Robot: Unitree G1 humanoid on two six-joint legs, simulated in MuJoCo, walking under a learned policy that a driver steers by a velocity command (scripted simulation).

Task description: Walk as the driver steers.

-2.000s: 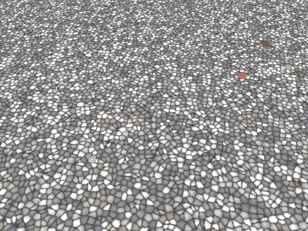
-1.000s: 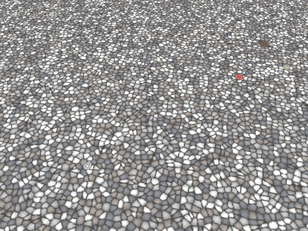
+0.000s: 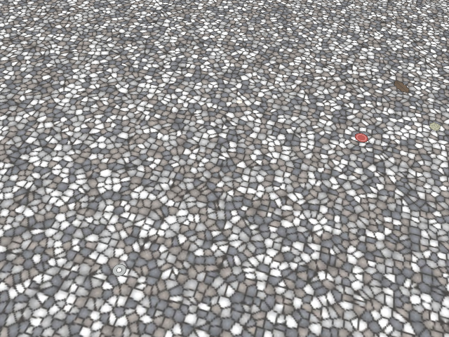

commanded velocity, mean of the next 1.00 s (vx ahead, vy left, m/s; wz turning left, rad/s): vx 0.43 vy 0.00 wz -0.35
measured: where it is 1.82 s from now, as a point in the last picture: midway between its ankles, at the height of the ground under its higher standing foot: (252, 310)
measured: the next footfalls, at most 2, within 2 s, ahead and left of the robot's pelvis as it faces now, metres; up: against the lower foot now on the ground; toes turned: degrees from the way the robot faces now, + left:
left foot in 0.06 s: +0.12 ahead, +0.11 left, +0.00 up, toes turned +4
right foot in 0.60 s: +0.42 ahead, -0.04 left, +0.00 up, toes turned -18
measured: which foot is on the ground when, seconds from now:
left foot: up 0.00-0.04, down 0.06-0.60, up 0.62-1.00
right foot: down 0.00-0.06, up 0.08-0.58, down 0.60-1.00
